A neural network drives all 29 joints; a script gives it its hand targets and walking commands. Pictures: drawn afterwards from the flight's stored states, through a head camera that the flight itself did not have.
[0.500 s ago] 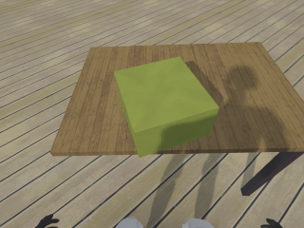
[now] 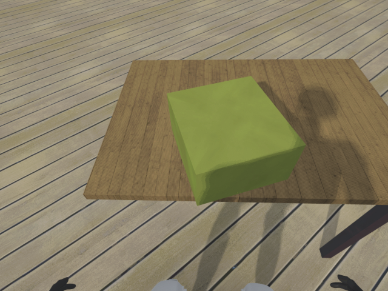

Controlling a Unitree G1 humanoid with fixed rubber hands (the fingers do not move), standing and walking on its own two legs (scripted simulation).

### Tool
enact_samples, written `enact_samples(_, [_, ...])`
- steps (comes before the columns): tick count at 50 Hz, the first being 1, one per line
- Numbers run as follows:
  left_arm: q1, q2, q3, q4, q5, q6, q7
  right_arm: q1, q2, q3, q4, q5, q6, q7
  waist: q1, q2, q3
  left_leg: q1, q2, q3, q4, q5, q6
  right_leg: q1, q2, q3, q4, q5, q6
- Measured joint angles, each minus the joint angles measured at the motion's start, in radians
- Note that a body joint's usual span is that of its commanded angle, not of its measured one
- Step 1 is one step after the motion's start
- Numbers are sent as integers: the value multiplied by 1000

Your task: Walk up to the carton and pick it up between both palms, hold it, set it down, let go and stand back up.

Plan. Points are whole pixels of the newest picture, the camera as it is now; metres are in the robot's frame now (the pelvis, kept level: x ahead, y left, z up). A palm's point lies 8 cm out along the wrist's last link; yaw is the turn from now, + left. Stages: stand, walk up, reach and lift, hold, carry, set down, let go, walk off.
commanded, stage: walk up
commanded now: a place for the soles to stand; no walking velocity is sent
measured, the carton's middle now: (226, 135) +0.49 -0.07 -0.01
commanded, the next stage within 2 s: reach and lift in 0.36 s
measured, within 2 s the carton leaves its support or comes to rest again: neither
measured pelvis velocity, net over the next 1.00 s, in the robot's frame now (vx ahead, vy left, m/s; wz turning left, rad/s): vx -0.02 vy -0.05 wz -0.03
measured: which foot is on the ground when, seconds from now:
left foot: down 0.00-1.00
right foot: down 0.00-1.00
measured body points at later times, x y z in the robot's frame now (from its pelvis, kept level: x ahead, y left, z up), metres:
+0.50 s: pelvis -0.01 -0.01 +0.00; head +0.02 -0.01 +0.45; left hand +0.12 +0.31 -0.11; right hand +0.13 -0.32 -0.11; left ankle +0.04 +0.12 -0.70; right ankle +0.01 -0.14 -0.70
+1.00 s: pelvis -0.02 -0.05 +0.02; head -0.01 -0.04 +0.47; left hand +0.16 +0.24 -0.05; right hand +0.12 -0.35 -0.06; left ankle +0.04 +0.12 -0.70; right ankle +0.01 -0.14 -0.70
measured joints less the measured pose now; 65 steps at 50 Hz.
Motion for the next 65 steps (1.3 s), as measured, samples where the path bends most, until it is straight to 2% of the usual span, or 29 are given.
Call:
enact_samples(3, [6, -2, -3, 3, 0, -7, 0, -8, 0, 0, 0, 0, 3, 0, 0, 0, -1, 0, 2, -1, 1, 2, -5, 6, 0, 0, -11, 15, 40])
enact_samples(8, [9, -2, -6, 5, 0, -7, -4, -13, 0, 0, 0, 0, 2, 0, 0, 1, -5, 0, -8, -1, 1, 3, -7, 8, -9, 0, -11, 13, 40])
enact_samples(14, [9, -3, -2, 6, 0, 11, -2, -12, 0, 0, 0, 0, -1, 0, 0, 3, -5, 0, 5, -2, -3, 4, 4, 2, 15, 9, 0, -45, -1])
enact_samples(16, [9, -5, -1, 7, 0, 9, -4, -12, 0, 0, 0, 0, -1, 0, 0, 6, -5, 0, 12, -4, -3, 5, -6, 5, 23, 10, -23, 31, 6])
enact_samples(19, [13, -11, -2, 11, 0, -5, -2, -15, 0, 0, 0, 0, 2, 0, 0, 7, -6, 0, 15, -4, -3, 8, -8, 7, 25, 10, -25, 31, 36])
enact_samples(21, [-2, -20, 6, -27, 0, 113, 11, -66, 1, -12, 99, -20, -73, 12, -1, 11, -2, -7, 23, -4, 1, 5, -42, -5, 29, 10, -12, 22, 36])
enact_samples(24, [-73, -43, 28, -84, 0, 306, 29, -142, 2, -31, 177, -51, -143, 41, -1, 9, 35, -11, 27, -4, 18, 5, -43, -12, 33, 11, 7, 20, 30])
enact_samples(26, [-100, -64, 38, -148, 0, 372, 31, -168, 2, -31, 178, -52, -169, 48, -1, 6, 45, -11, 32, -4, 19, 6, -44, -13, 38, 11, 10, 22, 29])
enact_samples(28, [-114, -83, 39, -223, 0, 400, 29, -181, 1, -31, 170, -52, -187, 48, -1, 1, 45, -11, 39, -4, 19, 7, -47, -14, 45, 11, 10, 23, 26])
enact_samples(34, [-119, -133, 53, -385, 0, 406, 38, -181, 1, -31, 139, -53, -207, 66, -1, -9, 36, 7, 61, -4, -1, 12, -65, -3, 67, 12, -8, 32, 10])
enact_samples(45, [-59, -137, 104, -394, 0, 381, 61, -65, 1, -31, 3, -53, -208, 80, -1, -40, 9, 66, 62, -3, -133, 84, -82, 30, 70, 10, -86, 74, -10])
enact_samples(59, [-6, -179, 42, -452, 0, 274, 110, 0, 2, -31, -153, -9, -201, 138, -1, -44, -59, 90, 62, -2, -234, 140, -82, 39, 73, 10, -158, 118, -22])
enact_samples(65, [-4, -224, 12, -480, 0, 241, 136, -3, 2, -32, -164, 39, -199, 166, -1, -53, -80, 102, 62, -2, -266, 150, -81, 48, 74, 10, -184, 124, -23])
